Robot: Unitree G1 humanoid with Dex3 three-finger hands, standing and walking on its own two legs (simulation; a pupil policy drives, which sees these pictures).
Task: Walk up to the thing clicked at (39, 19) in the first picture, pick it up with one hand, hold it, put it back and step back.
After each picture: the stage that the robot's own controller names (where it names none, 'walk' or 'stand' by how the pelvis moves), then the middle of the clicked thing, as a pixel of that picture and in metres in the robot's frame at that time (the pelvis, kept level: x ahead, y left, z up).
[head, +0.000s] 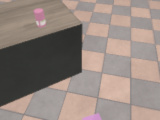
stand; (40, 18) +1.01 +0.32 -0.12
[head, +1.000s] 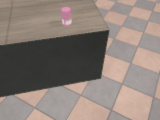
walk; (66, 16) +0.97 +0.17 -0.12
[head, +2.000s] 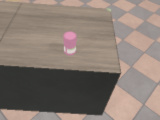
walk; (69, 43) +0.66 +0.09 -0.10
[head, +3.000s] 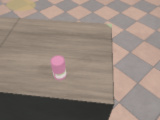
stand; (58, 68) +0.52 +0.14 -0.11
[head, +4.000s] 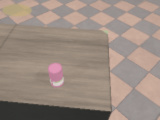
stand; (56, 75) +0.50 +0.15 -0.12
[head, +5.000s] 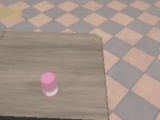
stand; (49, 85) +0.45 +0.17 -0.12
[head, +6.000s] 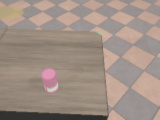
stand; (50, 81) +0.47 +0.17 -0.13
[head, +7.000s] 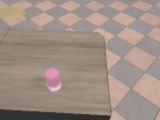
stand; (53, 80) +0.47 +0.15 -0.13
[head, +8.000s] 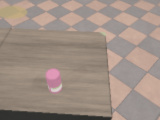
stand; (54, 81) +0.47 +0.15 -0.12
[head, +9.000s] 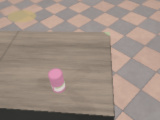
rise first; (57, 81) +0.47 +0.17 -0.12
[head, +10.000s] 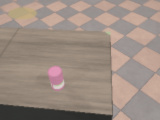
go down; (56, 78) +0.48 +0.17 -0.12
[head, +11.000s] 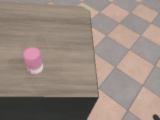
go down; (34, 61) +0.50 +0.17 -0.08
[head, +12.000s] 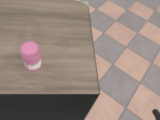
go down; (31, 57) +0.50 +0.16 -0.05
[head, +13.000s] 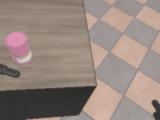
close in; (20, 49) +0.49 +0.18 -0.02
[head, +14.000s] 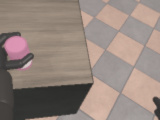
close; (19, 54) +0.47 +0.16 -0.02
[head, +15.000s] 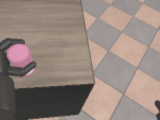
lift; (22, 61) +0.44 +0.16 -0.01
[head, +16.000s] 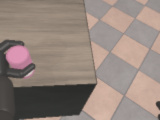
lift; (21, 63) +0.44 +0.17 -0.01
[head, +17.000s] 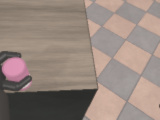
lift; (18, 75) +0.40 +0.19 -0.01
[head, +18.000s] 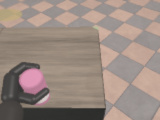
hold; (36, 88) +0.32 +0.16 +0.08
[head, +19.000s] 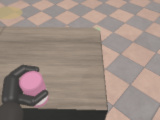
hold; (35, 90) +0.32 +0.17 +0.06
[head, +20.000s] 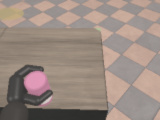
crouch; (39, 89) +0.32 +0.16 +0.06
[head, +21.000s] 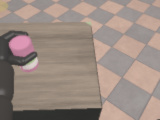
crouch; (25, 54) +0.44 +0.18 +0.09
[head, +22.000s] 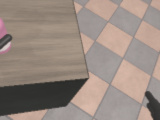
lower; out of the picture +0.52 +0.20 -0.01
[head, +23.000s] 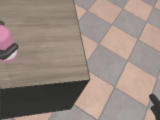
lower; (3, 45) +0.49 +0.19 -0.01
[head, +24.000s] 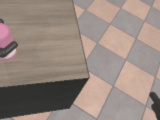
lower; (2, 43) +0.50 +0.19 +0.00
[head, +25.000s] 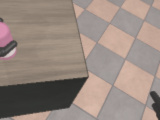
lower; (2, 42) +0.50 +0.18 +0.00
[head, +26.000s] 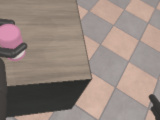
loosen; (12, 43) +0.50 +0.17 -0.01
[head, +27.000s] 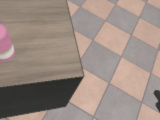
rise; (0, 43) +0.50 +0.18 +0.00
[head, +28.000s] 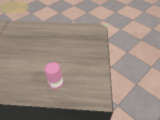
sink last; (54, 76) +0.46 +0.15 -0.07
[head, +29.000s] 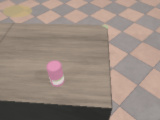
stand; (55, 73) +0.48 +0.16 -0.08
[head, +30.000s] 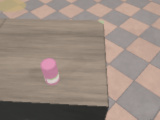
stand; (50, 72) +0.48 +0.17 -0.07
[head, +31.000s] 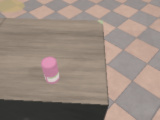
stand; (50, 70) +0.48 +0.17 -0.07
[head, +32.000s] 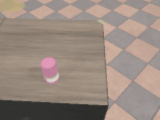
stand; (50, 71) +0.48 +0.17 -0.06
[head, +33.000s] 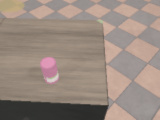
stand; (50, 71) +0.48 +0.17 -0.06
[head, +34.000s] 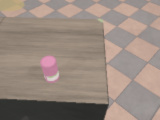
stand; (50, 69) +0.48 +0.17 -0.06
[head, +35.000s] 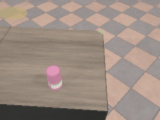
stand; (54, 78) +0.48 +0.16 -0.11
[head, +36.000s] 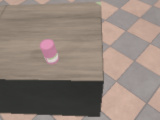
walk; (49, 52) +0.56 +0.20 -0.10
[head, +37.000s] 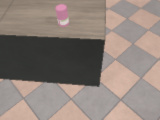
walk; (62, 15) +0.84 +0.15 -0.10
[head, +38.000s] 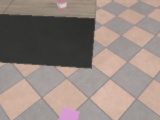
stand; (61, 0) +1.13 +0.18 -0.10
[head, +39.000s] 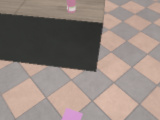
stand; (71, 4) +1.15 +0.12 -0.12
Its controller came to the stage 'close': yes
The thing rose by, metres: 0.19
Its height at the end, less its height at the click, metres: +0.00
